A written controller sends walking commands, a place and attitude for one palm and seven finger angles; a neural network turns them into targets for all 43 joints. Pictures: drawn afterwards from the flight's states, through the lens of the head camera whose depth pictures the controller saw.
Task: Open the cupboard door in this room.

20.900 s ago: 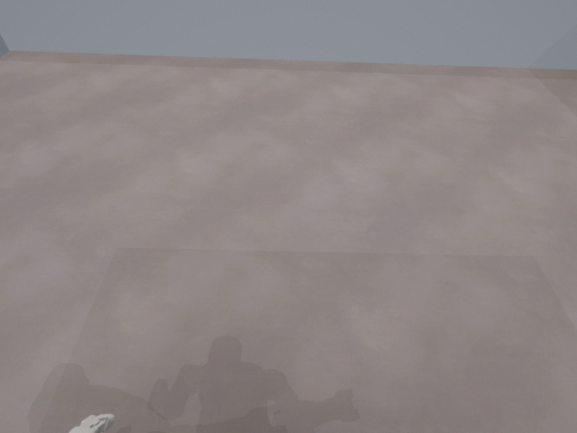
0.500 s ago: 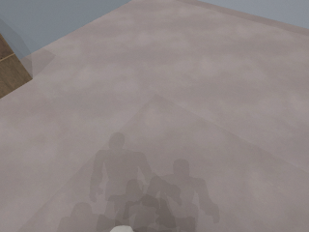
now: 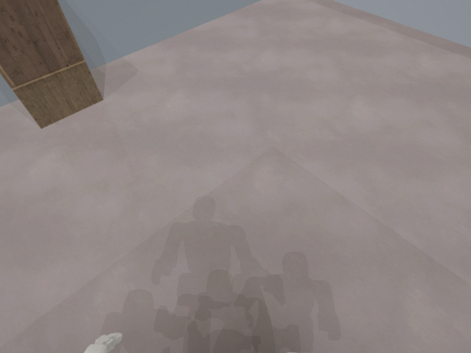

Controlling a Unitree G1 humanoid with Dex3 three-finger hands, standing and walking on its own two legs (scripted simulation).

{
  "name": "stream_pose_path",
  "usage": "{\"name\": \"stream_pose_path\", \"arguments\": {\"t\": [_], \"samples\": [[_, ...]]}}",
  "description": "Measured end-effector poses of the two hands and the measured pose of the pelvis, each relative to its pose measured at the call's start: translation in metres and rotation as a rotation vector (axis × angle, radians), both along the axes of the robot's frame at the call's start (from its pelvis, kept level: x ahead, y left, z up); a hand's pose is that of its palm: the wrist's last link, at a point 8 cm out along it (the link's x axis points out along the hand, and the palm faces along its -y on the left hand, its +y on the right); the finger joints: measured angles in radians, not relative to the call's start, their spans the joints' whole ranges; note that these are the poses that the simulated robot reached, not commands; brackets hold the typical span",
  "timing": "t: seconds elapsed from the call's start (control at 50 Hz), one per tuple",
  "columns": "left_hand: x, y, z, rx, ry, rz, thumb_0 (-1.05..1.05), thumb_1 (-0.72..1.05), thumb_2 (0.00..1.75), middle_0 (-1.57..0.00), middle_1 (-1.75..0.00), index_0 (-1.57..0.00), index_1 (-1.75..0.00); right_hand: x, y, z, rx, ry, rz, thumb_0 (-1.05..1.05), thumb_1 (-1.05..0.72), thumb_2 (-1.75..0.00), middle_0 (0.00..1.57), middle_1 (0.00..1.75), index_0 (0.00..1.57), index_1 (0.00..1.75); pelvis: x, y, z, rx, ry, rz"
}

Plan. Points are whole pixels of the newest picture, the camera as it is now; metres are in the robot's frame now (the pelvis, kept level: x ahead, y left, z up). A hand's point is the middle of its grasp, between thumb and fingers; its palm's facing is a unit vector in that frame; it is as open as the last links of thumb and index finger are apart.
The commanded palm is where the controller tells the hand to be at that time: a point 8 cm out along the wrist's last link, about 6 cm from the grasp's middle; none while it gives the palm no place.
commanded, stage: turn or walk to find it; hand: left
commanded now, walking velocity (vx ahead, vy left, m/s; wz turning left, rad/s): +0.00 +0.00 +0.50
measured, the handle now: out of the picture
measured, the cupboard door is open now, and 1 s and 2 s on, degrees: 0 0 0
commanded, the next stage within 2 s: stand and wait in 1.92 s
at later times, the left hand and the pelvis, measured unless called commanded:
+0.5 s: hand out of the picture -0.06 +0.17 -0.15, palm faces +0.36 -0.90 -0.26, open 7.4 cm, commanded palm none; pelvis +0.00 -0.02 +0.01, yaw +18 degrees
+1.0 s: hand out of the picture +0.09 +0.32 -0.16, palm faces +0.46 -0.87 -0.18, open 7.4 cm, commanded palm none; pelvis +0.11 +0.11 +0.01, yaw +27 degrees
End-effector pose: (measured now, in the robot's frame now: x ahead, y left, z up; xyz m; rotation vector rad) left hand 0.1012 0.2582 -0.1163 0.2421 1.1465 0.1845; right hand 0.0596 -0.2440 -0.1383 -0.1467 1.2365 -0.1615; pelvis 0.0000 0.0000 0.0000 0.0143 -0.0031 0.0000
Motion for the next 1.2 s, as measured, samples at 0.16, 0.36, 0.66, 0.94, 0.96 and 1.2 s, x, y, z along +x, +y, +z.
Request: {"name": "stream_pose_path", "arguments": {"t": [0.16,0.36,0.66,0.94,0.96,1.2], "samples": [[-0.034,-0.039,0.014,0.023,-0.038,0.075,0.0,0.9,0.9,-0.2,-0.3,-0.2,-0.3,-0.018,-0.037,-0.018,0.03,0.102,0.045,0.01,-0.91,-0.9,0.2,0.3,0.2,0.3,-0.009,-0.031,0.0,0.024,-0.014,0.102],[-0.106,-0.056,0.008,-0.021,0.043,0.244,0.0,0.9,0.9,-0.2,-0.3,-0.21,-0.3,0.002,-0.047,-0.005,0.0,0.15,0.181,0.01,-0.91,-0.9,0.2,0.3,0.2,0.3,-0.01,-0.04,0.009,0.03,-0.008,0.227],[-0.256,-0.02,-0.029,-0.133,0.317,0.56,0.0,0.9,0.9,-0.2,-0.3,-0.2,-0.29,0.175,0.099,0.028,-0.016,-0.178,0.535,0.01,-0.91,-0.9,0.2,0.3,0.2,0.3,0.013,0.032,-0.006,-0.019,-0.007,0.385],[-0.085,0.084,-0.015,-0.119,0.046,0.497,0.0,0.91,0.9,-0.19,-0.3,-0.2,-0.29,0.134,0.135,0.018,-0.045,0.069,0.452,0.0,-0.93,-0.9,0.2,0.3,0.2,0.3,0.082,0.1,0.01,-0.017,-0.02,0.47],[-0.069,0.089,-0.014,-0.116,0.03,0.489,0.0,0.91,0.9,-0.19,-0.3,-0.2,-0.29,0.129,0.133,0.016,-0.047,0.103,0.438,0.0,-0.93,-0.9,0.2,0.3,0.2,0.3,0.09,0.103,0.01,-0.013,-0.018,0.473],[0.14,0.13,-0.017,-0.055,-0.139,0.385,0.0,0.91,0.9,-0.2,-0.3,-0.2,-0.29,0.135,0.126,-0.013,-0.034,0.464,0.333,0.01,-0.91,-0.9,0.2,0.3,0.2,0.3,0.22,0.126,-0.019,0.008,-0.006,0.521]]}}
